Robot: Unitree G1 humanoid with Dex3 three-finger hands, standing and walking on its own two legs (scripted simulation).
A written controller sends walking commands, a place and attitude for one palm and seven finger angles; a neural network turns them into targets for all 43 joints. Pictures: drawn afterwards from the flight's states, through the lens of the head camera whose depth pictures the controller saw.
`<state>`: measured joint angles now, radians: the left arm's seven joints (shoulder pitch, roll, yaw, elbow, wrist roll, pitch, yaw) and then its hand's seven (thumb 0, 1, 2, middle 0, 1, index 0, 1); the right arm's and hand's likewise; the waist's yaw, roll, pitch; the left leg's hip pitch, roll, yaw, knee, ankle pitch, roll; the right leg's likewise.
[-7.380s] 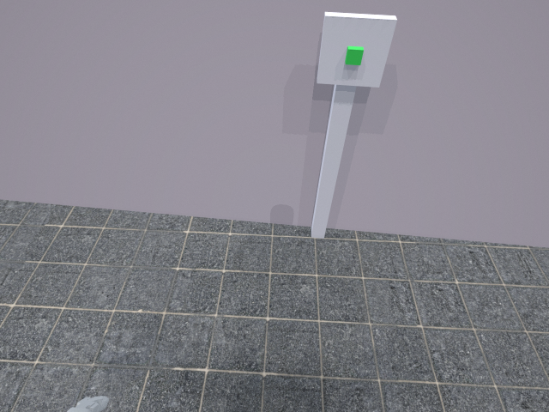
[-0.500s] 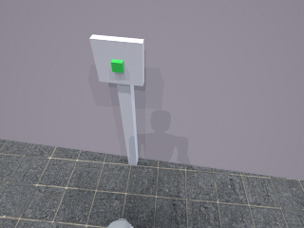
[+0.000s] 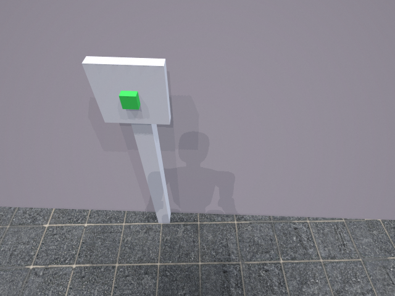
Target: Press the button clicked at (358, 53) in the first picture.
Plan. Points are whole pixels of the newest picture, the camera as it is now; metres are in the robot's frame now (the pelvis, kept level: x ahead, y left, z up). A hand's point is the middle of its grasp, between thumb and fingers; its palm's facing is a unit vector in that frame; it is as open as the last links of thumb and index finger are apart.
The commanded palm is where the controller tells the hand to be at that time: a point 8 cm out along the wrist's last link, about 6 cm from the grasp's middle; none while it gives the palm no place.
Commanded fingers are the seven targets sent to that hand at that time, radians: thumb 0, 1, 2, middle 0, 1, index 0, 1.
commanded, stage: come to a stop and stand still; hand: left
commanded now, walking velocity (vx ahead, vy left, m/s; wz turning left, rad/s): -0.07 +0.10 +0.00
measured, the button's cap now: (130, 99) +0.53 +0.19 +0.10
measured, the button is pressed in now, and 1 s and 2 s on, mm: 0 0 0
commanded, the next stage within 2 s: look again from close up in 0.82 s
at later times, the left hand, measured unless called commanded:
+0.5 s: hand out of the picture -0.01 +0.18 -0.17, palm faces +0.09 -0.97 -0.21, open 7.4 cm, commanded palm none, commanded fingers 0.00 0.90 0.90 -0.20 -0.30 -0.20 -0.30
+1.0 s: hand out of the picture -0.05 +0.16 -0.18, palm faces +0.02 -0.98 -0.17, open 7.4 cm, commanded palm none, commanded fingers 0.00 0.90 0.90 -0.20 -0.30 -0.20 -0.30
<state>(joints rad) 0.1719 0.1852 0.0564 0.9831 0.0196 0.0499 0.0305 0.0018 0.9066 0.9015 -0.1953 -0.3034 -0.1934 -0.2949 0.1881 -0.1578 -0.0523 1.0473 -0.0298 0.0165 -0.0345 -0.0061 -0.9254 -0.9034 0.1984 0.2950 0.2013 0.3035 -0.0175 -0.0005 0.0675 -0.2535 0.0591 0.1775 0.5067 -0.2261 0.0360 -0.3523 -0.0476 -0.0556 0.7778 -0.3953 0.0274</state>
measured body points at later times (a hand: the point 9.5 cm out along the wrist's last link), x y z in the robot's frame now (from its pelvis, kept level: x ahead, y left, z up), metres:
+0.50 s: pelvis -0.04 +0.00 +0.00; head -0.04 +0.00 +0.45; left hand -0.01 +0.23 -0.16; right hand -0.02 -0.24 -0.15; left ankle -0.06 +0.13 -0.74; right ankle +0.00 -0.13 -0.74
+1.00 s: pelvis -0.04 +0.00 +0.00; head -0.03 +0.00 +0.45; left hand -0.05 +0.21 -0.16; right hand -0.05 -0.22 -0.16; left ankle -0.06 +0.13 -0.74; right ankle +0.01 -0.13 -0.74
